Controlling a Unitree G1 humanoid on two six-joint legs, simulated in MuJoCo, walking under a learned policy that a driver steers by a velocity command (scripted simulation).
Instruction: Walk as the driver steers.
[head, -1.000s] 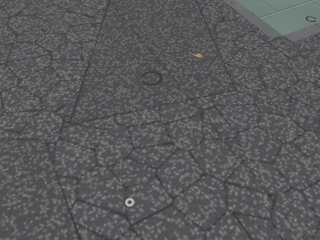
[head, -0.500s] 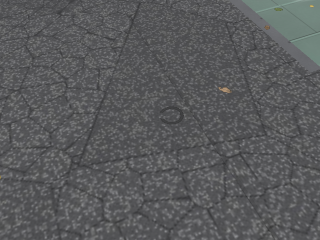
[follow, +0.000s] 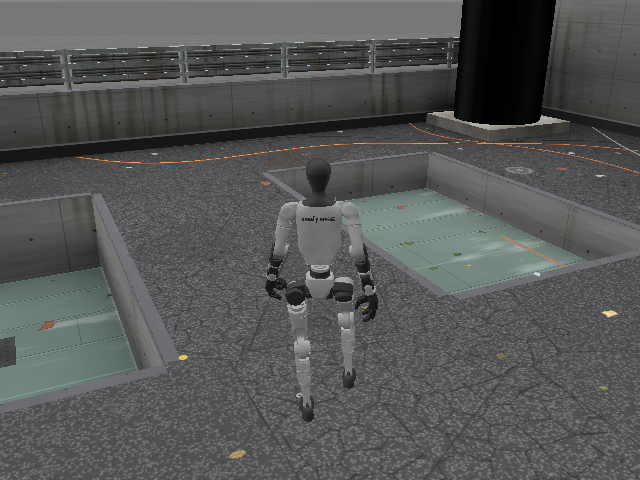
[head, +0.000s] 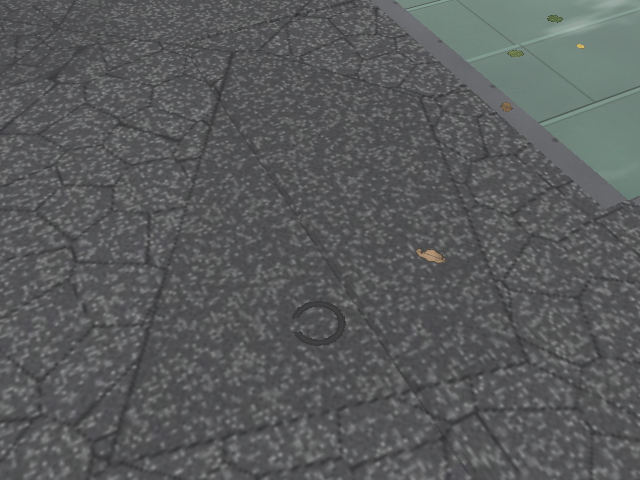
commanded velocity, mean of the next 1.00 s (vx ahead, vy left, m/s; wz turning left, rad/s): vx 0.15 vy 0.00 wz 0.00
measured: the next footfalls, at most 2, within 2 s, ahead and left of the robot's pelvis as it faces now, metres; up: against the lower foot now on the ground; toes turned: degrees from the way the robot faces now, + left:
right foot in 0.18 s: +0.28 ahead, -0.11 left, +0.00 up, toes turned -4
left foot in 0.60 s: +0.25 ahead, +0.09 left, +0.00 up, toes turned +0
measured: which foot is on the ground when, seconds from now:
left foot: down 0.00-0.18, up 0.20-0.58, down 0.60-1.00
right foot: up 0.00-0.16, down 0.18-1.00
